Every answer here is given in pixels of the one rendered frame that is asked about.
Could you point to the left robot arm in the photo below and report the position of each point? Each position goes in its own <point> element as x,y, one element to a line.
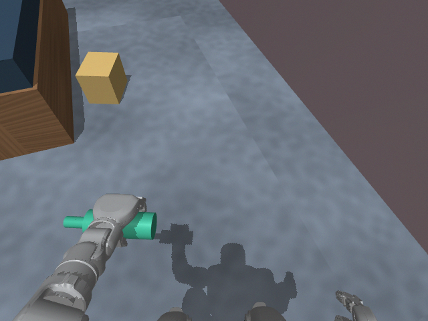
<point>65,295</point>

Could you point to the left robot hand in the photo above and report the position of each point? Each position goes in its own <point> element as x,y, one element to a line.
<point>121,208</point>

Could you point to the right robot hand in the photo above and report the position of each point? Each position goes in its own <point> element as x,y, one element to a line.
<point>355,306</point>

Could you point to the bed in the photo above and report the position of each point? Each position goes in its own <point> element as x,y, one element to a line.
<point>36,111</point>

